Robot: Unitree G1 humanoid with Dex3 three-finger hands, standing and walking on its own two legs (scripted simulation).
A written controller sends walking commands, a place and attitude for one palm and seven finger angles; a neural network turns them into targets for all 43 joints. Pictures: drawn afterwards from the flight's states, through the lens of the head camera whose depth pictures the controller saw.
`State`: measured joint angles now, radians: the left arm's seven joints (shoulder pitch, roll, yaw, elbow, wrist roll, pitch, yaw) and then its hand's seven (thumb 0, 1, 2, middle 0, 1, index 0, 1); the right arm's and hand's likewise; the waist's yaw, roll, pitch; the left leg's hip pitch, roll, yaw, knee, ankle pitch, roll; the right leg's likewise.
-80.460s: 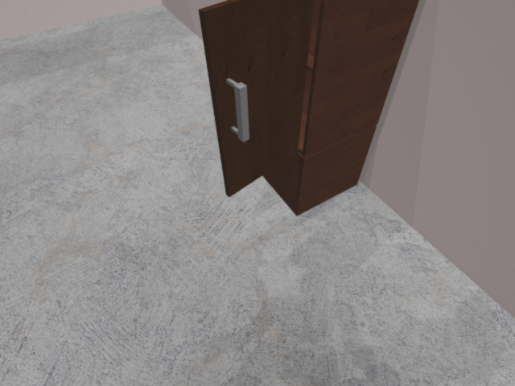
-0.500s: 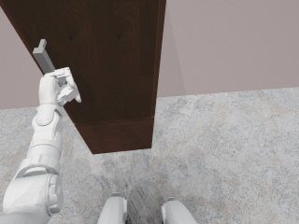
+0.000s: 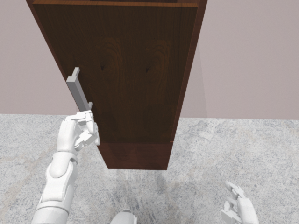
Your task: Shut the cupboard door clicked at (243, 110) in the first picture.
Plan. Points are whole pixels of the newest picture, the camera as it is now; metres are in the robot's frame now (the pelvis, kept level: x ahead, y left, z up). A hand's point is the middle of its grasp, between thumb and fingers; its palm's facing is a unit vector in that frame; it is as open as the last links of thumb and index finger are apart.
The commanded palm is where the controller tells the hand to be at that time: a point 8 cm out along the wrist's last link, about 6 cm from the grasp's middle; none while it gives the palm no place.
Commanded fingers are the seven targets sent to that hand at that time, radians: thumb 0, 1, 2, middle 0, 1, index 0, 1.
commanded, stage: draw the hand back to the body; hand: left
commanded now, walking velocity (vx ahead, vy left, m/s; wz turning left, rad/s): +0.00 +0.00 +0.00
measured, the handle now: (82, 94) +0.46 +0.24 +0.06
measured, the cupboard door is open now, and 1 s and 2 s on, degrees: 0 0 0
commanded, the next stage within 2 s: step back with the hand held close in 1.52 s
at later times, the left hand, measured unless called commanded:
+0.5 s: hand (62, 142) +0.26 +0.20 +0.14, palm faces +0.10 -0.99 -0.14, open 3.1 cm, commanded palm +0.23 +0.25 +0.15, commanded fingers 0.00 0.90 0.90 -1.05 -1.23 -1.05 -1.23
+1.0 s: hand (6, 145) +0.22 +0.26 +0.20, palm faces +0.42 -0.83 -0.37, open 5.0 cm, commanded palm +0.17 +0.29 +0.22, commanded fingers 0.00 0.90 0.90 -0.37 -0.48 -0.37 -0.48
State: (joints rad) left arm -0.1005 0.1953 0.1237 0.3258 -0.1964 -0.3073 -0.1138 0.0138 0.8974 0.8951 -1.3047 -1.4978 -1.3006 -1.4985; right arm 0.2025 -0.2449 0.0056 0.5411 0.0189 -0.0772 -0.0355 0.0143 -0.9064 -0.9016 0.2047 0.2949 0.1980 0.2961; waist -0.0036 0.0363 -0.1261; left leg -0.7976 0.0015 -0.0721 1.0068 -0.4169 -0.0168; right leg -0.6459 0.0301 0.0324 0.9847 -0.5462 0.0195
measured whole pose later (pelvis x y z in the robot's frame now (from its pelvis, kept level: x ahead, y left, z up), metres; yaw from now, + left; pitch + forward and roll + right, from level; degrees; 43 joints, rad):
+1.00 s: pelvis +0.02 +0.00 +0.06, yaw +0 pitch -2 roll +0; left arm 0.40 0.33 0.29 -0.29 -0.07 -0.05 0.10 0.01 0.89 0.89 -0.64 -0.76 -0.63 -0.76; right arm 0.19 -0.22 0.04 0.60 0.01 -0.09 -0.09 0.02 -0.90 -0.90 0.21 0.30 0.20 0.30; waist 0.06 0.06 -0.04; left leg -0.25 -0.01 -0.04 0.54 -0.26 -0.01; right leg -0.12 -0.01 0.06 0.52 -0.37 0.02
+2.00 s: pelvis +0.00 +0.01 +0.06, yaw +0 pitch +0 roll -1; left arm 0.53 0.42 0.40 -0.43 -0.07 -0.13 0.10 0.01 0.89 0.89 -0.22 -0.30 -0.21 -0.30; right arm 0.17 -0.24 -0.01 0.57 0.02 0.04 -0.09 0.02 -0.91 -0.90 0.20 0.29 0.20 0.30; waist 0.02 0.06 0.00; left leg -0.31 -0.01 -0.03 0.48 -0.18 0.01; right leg -0.16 -0.01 0.06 0.44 -0.28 0.04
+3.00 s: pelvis -0.19 +0.05 +0.05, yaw +5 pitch -1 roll -3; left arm 0.44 0.43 0.45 -0.48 -0.05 -0.26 0.15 0.01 0.88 0.89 -0.22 -0.30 -0.21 -0.30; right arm 0.18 -0.20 -0.01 0.65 -0.01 -0.09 -0.07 0.02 -0.90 -0.90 0.21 0.30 0.20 0.30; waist 0.03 -0.01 0.02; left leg -0.47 0.02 0.03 0.61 -0.13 0.06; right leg -0.41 0.06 0.09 0.79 -0.39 0.03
